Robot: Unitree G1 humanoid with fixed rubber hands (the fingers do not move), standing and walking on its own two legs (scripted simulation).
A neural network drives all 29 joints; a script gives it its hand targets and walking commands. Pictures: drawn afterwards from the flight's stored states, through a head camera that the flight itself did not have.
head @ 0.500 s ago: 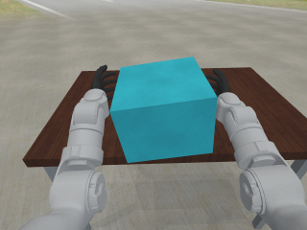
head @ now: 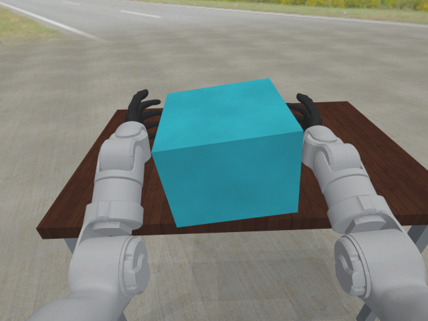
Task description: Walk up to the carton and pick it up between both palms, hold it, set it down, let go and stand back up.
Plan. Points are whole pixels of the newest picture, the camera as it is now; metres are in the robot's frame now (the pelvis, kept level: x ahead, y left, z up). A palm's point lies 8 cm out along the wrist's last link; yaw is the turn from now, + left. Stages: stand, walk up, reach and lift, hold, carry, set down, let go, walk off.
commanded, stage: hold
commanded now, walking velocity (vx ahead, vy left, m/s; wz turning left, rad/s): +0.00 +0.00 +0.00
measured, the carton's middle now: (226, 147) +0.40 -0.01 +0.20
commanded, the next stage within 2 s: none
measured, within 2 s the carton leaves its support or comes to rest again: neither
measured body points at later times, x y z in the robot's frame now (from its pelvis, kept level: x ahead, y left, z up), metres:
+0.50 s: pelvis +0.00 +0.00 +0.00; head -0.09 +0.00 +0.44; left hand +0.39 +0.16 +0.27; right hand +0.39 -0.16 +0.25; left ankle +0.02 +0.10 -0.74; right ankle +0.07 -0.11 -0.74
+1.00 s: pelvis +0.00 +0.00 +0.00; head -0.09 +0.00 +0.44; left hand +0.39 +0.16 +0.27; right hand +0.39 -0.16 +0.25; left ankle +0.02 +0.10 -0.74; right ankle +0.07 -0.11 -0.74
